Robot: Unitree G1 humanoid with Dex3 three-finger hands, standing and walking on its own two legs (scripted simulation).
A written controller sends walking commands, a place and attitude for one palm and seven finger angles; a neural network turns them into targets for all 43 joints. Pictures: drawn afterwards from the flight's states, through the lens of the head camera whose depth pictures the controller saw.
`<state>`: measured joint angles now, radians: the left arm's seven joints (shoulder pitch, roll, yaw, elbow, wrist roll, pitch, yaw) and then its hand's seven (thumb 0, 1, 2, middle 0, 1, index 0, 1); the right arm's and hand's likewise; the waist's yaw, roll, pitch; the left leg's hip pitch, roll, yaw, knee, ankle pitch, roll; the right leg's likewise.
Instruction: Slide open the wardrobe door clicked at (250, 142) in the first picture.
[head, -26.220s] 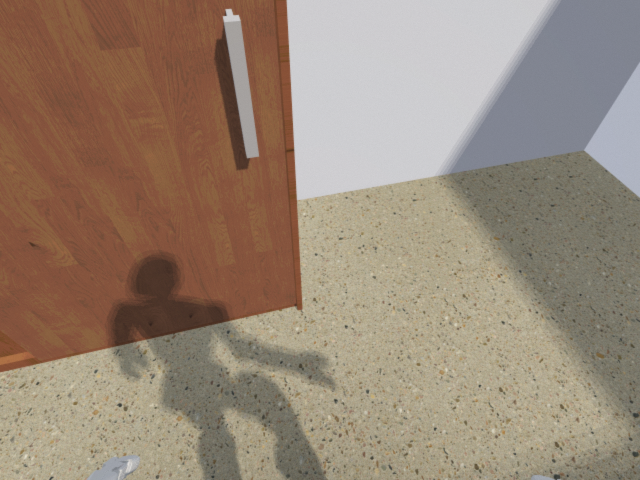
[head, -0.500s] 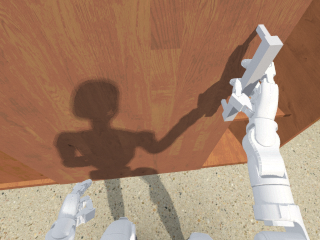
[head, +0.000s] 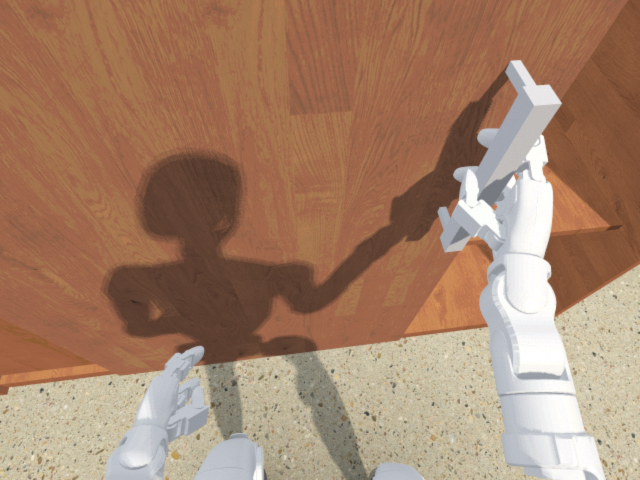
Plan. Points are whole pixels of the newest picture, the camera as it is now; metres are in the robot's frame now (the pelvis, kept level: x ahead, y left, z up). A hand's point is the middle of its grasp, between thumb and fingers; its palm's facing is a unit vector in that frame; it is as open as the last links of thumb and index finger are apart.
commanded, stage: step sideways, sliding the door along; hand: right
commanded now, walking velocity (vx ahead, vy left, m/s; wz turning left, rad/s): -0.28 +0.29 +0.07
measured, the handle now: (478, 173) +0.42 -0.22 +0.11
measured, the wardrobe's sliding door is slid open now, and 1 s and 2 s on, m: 0.47 0.67 0.67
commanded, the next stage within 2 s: stop walking and hold the door there in 1.48 s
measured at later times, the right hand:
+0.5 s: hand (372, 212) +0.36 -0.08 +0.12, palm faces +0.29 +0.96 -0.03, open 6.8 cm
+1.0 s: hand (281, 221) +0.36 +0.01 +0.12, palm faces +0.29 +0.96 -0.02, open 6.8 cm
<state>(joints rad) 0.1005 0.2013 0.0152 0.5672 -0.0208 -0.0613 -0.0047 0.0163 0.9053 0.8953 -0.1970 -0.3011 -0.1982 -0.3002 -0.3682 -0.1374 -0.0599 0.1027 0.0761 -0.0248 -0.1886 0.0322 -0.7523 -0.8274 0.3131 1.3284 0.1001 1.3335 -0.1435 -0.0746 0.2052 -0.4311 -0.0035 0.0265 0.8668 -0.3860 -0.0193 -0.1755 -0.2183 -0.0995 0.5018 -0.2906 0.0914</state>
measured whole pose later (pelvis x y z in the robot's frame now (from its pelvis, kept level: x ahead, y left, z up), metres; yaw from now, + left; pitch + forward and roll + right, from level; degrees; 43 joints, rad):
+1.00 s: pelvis -0.01 +0.19 +0.00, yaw +1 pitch -1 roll +4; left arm 0.12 0.22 0.03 0.60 -0.01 -0.04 0.01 0.02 0.91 0.90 -0.20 -0.30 -0.20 -0.30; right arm -0.33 -0.14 -0.07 0.06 0.05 0.00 -0.20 0.03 -0.76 -0.82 0.30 1.35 0.10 1.32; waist -0.11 -0.05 0.17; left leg -0.46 -0.02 0.01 0.96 -0.44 -0.03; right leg -0.22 -0.17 -0.06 0.54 -0.30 0.05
